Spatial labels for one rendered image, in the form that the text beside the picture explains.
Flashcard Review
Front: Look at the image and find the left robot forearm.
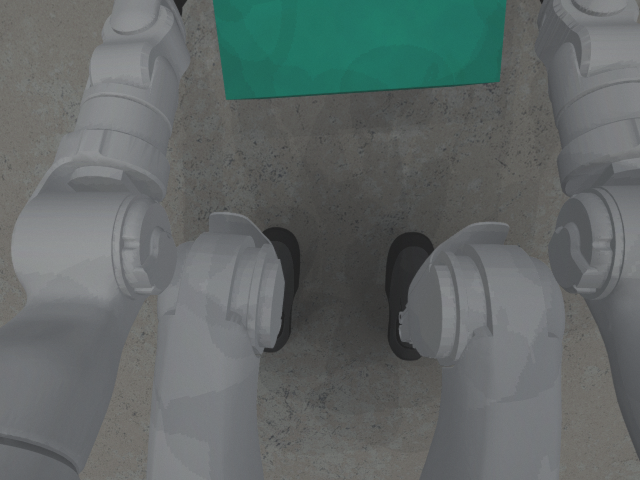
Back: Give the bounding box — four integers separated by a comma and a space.
11, 0, 191, 285

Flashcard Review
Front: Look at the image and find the right robot forearm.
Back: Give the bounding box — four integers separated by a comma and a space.
535, 0, 640, 197

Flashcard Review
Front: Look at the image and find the left robot upper arm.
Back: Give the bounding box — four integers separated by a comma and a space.
0, 191, 177, 480

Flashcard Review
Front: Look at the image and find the robot right shin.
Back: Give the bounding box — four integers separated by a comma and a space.
399, 222, 565, 359

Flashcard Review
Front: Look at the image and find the carton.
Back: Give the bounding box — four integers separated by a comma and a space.
213, 0, 506, 100

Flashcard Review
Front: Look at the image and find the right robot upper arm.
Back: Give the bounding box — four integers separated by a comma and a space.
548, 185, 640, 461

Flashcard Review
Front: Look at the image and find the robot left foot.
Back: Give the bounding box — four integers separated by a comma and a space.
262, 227, 300, 352

